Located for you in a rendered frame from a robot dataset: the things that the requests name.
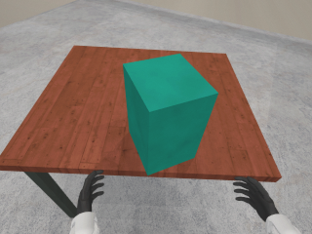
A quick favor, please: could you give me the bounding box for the carton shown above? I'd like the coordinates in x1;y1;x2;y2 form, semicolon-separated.
123;54;218;176

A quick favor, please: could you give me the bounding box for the robot right forearm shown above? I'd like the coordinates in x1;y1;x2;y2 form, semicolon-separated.
265;214;302;234

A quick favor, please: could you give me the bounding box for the robot right hand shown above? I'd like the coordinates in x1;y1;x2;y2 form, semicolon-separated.
233;176;279;222

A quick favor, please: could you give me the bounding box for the robot left forearm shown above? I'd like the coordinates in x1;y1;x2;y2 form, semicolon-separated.
69;212;100;234

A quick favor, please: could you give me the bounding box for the table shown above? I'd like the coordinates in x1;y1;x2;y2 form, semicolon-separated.
0;45;282;218

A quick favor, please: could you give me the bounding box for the robot left hand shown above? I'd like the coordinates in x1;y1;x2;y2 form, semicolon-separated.
76;170;104;215

